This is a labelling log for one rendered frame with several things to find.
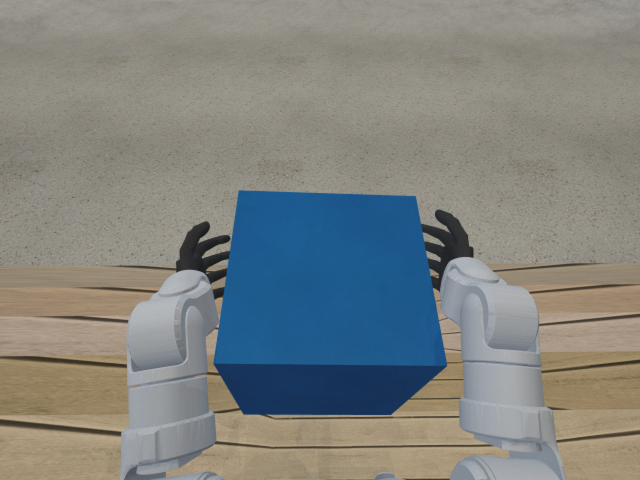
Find robot right upper arm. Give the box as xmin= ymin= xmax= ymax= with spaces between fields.
xmin=450 ymin=455 xmax=560 ymax=480

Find right robot forearm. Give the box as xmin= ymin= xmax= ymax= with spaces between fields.
xmin=440 ymin=257 xmax=567 ymax=480

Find left robot hand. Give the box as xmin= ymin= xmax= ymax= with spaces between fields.
xmin=176 ymin=221 xmax=230 ymax=300

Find right robot hand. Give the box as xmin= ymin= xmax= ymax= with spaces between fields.
xmin=421 ymin=209 xmax=473 ymax=292

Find left robot forearm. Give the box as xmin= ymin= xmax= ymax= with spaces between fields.
xmin=119 ymin=270 xmax=219 ymax=480

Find carton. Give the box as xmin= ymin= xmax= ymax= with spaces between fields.
xmin=213 ymin=190 xmax=447 ymax=415

